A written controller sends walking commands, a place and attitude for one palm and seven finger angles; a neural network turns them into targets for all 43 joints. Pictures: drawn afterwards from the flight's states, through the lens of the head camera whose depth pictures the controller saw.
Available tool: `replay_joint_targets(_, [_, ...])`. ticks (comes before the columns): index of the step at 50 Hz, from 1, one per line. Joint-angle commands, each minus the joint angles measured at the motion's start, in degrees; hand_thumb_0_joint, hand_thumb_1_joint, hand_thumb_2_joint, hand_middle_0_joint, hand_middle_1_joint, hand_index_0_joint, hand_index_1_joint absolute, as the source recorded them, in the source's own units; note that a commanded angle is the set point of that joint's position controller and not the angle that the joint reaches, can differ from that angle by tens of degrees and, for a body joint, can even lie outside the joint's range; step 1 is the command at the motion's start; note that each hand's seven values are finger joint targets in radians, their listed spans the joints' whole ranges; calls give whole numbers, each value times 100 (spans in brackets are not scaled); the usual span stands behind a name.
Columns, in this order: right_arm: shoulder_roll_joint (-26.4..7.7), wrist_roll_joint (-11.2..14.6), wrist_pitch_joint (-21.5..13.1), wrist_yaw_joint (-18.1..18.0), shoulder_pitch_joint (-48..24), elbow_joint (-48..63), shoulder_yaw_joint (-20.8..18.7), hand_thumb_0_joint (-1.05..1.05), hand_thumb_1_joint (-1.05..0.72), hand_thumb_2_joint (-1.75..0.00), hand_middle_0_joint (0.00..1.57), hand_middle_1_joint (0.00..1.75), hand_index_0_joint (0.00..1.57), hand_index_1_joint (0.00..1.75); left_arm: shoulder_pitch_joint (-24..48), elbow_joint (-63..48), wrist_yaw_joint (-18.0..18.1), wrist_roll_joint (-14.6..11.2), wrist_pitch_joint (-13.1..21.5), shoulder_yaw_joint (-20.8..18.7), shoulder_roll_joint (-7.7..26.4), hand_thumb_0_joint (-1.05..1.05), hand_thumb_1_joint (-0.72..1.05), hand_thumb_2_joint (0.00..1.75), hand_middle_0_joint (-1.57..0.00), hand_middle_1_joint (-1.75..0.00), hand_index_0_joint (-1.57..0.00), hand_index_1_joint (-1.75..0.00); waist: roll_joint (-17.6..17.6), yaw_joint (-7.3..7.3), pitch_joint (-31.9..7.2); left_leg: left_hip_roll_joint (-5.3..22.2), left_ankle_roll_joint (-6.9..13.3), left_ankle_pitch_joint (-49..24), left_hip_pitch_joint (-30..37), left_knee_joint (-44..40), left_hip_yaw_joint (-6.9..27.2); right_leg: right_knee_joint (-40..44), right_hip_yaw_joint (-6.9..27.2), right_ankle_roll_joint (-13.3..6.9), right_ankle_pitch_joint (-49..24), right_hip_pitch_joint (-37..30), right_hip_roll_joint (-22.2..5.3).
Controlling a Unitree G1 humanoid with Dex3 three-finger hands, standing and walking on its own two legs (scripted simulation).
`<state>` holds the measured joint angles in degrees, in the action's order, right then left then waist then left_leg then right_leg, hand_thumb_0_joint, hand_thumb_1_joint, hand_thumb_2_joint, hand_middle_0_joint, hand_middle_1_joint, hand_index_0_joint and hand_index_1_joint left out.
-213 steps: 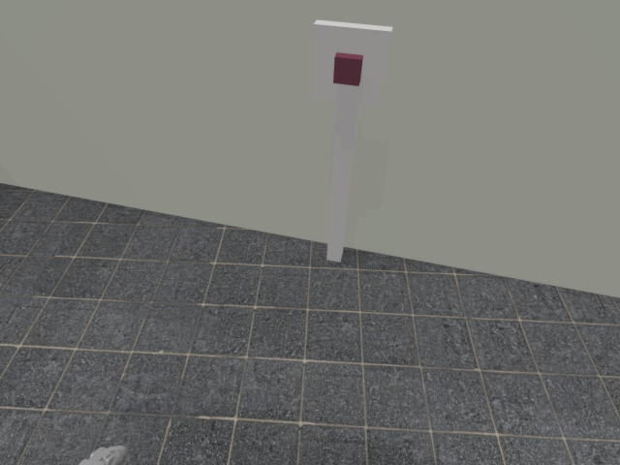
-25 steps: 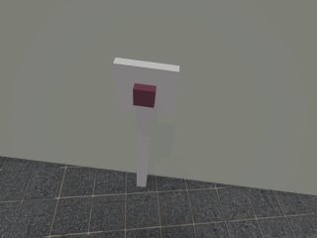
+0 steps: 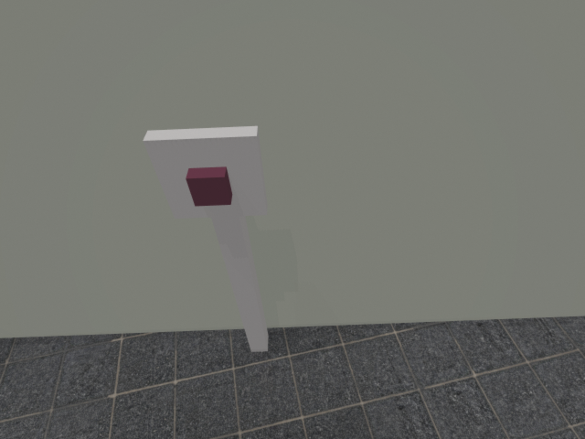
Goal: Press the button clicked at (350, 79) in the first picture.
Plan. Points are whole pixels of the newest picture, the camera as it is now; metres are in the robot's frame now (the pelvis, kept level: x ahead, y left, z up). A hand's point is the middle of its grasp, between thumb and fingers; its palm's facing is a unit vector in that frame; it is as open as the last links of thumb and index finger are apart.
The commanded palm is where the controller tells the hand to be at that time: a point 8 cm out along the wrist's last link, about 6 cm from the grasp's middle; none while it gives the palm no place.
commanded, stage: come to a stop and stand still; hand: left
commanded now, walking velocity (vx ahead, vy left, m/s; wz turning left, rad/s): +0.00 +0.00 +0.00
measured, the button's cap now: (210, 185) +0.52 +0.16 +0.06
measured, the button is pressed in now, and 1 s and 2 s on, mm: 0 0 0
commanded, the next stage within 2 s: look again from close up in 0.32 s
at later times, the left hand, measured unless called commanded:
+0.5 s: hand out of the picture -0.05 +0.13 -0.18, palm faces +0.06 -0.99 -0.13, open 7.4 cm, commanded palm none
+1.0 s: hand out of the picture -0.06 +0.23 -0.18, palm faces +0.04 -0.98 -0.19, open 7.4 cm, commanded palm none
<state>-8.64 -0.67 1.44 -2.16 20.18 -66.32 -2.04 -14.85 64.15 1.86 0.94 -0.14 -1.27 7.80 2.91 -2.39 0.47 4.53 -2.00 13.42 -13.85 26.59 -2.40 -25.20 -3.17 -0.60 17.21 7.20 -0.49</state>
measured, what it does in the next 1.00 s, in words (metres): shifts its weight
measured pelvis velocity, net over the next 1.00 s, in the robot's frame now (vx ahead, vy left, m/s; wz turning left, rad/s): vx -0.04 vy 0.05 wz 0.02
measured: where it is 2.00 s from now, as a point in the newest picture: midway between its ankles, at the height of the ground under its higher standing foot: outside the picture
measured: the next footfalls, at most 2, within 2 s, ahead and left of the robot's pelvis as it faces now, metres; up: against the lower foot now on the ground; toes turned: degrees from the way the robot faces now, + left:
right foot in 1.84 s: +0.12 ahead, -0.21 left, +0.00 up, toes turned -6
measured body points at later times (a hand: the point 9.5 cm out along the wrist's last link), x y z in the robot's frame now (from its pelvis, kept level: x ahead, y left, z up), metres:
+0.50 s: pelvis -0.01 -0.01 +0.00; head +0.01 -0.01 +0.45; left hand -0.05 +0.18 -0.16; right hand -0.01 -0.23 -0.16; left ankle +0.01 +0.14 -0.73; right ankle -0.04 -0.11 -0.74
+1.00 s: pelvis -0.04 +0.05 +0.00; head -0.04 +0.07 +0.45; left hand -0.06 +0.28 -0.17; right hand +0.00 -0.18 -0.15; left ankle +0.01 +0.12 -0.74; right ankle -0.04 -0.11 -0.74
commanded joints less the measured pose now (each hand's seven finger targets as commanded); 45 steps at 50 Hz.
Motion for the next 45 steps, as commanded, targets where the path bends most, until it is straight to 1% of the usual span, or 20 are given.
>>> replay_joint_targets(1, [-172,-45,-102,5,77,183,13,0,-90,-90,20,30,20,30,-446,-40,55,-53,114,-23,525,0,90,90,-20,-30,-20,-30,-1625,194,673,89,25,194,-213,184,-7,1005,698,-396,-1846,433,-1052])
replay_joint_targets(3, [-105,-35,-86,-4,244,31,31,0,-90,-90,20,30,20,30,-456,-47,70,-69,100,-12,456,0,90,90,-20,-30,-20,-30,-1202,157,752,120,33,-168,-17,77,-20,966,639,-352,-1576,576,-938])
replay_joint_targets(5, [-112,-34,-71,-11,348,-50,39,0,-90,-90,20,30,20,30,-448,-82,68,-86,91,-12,436,0,90,90,-20,-30,-20,-30,-976,143,912,183,40,-481,230,-80,-1,1063,599,-285,-892,886,-808])
replay_joint_targets(7, [-154,-27,-52,2,349,-85,32,0,-90,-90,20,30,20,30,-426,-113,72,-65,62,-13,425,0,90,90,-20,-30,-20,-30,-778,146,1058,219,28,-465,289,-103,28,1224,613,-234,-93,1139,-691])
replay_joint_targets(9, [-102,-28,-49,9,299,-68,41,0,-90,-90,20,30,20,30,-475,-97,62,-65,50,-39,474,0,90,90,-20,-30,-20,-30,-479,152,1152,198,17,-514,291,-142,15,1254,661,-212,185,1222,-647])
replay_joint_targets(20, [-180,11,-176,-59,128,35,43,0,-90,-90,20,30,20,30,-812,23,56,-61,127,-30,348,0,90,90,-20,-30,-20,-30,-211,191,360,247,32,-1048,529,-322,74,857,502,-147,-1319,414,-557])
replay_joint_targets(21, [-304,37,-291,15,-816,566,67,0,-90,-90,20,30,20,30,-1387,168,271,42,308,-50,603,0,90,90,-20,-30,-20,-30,-815,597,747,29,-76,19,-581,1299,-179,784,1298,422,-4990,438,-1126])
replay_joint_targets(22, [-151,25,-247,45,-639,875,115,0,-90,-90,20,30,20,30,-1279,88,273,68,392,-47,724,0,90,90,-20,-30,-20,-30,-807,246,494,-150,55,697,-751,1326,47,329,973,261,-6591,-89,-1397])
replay_joint_targets(23, [51,25,-240,16,-322,842,86,0,-90,-90,20,30,20,30,-1299,-64,242,78,380,-61,708,0,90,90,-20,-30,-20,-30,-981,268,-105,-194,214,773,-684,1321,11,18,866,97,-6896,-579,-1385])
replay_joint_targets(24, [-31,49,-263,26,-272,825,75,0,-90,-90,20,30,20,30,-1204,-107,227,83,357,-40,666,0,90,90,-20,-30,-20,-30,-1004,239,-383,-211,218,728,-642,1100,-9,-130,633,-273,-6391,-755,-1210])
replay_joint_targets(25, [-58,68,-279,41,-151,814,80,0,-90,-90,20,30,20,30,-1076,-208,206,66,348,-40,681,0,90,90,-20,-30,-20,-30,-1197,207,-689,-317,207,493,-443,809,-55,-208,521,-365,-5760,-893,-1056])
replay_joint_targets(26, [-84,72,-292,39,-73,773,78,0,-90,-90,20,30,20,30,-964,-267,197,45,314,-24,622,0,90,90,-20,-30,-20,-30,-1181,153,-655,-340,223,58,-84,417,-41,-266,505,-362,-4763,-593,-954])
replay_joint_targets(27, [-129,54,-303,43,27,726,78,0,-90,-90,20,30,20,30,-823,-320,191,35,256,-11,544,0,90,90,-20,-30,-20,-30,-974,94,-500,-250,245,-486,160,122,51,-355,386,-280,-3600,-292,-764])
replay_joint_targets(29, [-461,5,-347,7,20,732,61,0,-90,-90,20,30,20,30,-1000,-293,171,2,162,47,288,0,90,90,-20,-30,-20,-30,-181,228,-165,333,464,-1824,291,138,572,-182,344,-116,-1339,454,-458])
replay_joint_targets(30, [-548,-15,-313,-6,2,776,55,0,-90,-90,20,30,20,30,-1064,-291,178,22,111,39,211,0,90,90,-20,-30,-20,-30,-198,256,180,453,558,-1549,45,32,670,-6,326,-130,-593,612,-361])
replay_joint_targets(31, [-542,-9,-306,1,-88,784,63,0,-90,-90,20,30,20,30,-1016,-299,156,46,63,62,254,0,90,90,-20,-30,-20,-30,410,266,358,395,573,-1069,-197,-224,812,-57,266,-117,-148,610,-321])
replay_joint_targets(32, [-569,-17,-287,7,-148,814,77,0,-90,-90,20,30,20,30,-1059,-288,150,55,37,72,290,0,90,90,-20,-30,-20,-30,727,312,574,430,630,-665,-451,-456,987,-86,205,-100,68,597,-276])
replay_joint_targets(36, [-692,-24,-245,38,-296,1026,47,0,-90,-90,20,30,20,30,-1041,-361,65,74,-5,104,363,0,90,90,-20,-30,-20,-30,124,333,854,337,623,1370,-984,-1140,1220,-132,151,-95,69,590,-245])
replay_joint_targets(41, [-843,-33,-240,68,-348,1130,23,0,-90,-90,20,30,20,30,-1046,-480,24,80,-15,95,473,0,90,90,-20,-30,-20,-30,-19,353,540,353,637,1789,-877,-1392,1347,-168,125,-78,74,550,-269])
replay_joint_targets(45, [-865,-37,-243,90,-335,1131,19,0,-90,-90,20,30,20,30,-1068,-542,15,75,12,84,530,0,90,90,-20,-30,-20,-30,-175,350,335,307,615,1640,-717,-1358,1298,-46,167,-91,63,548,-339])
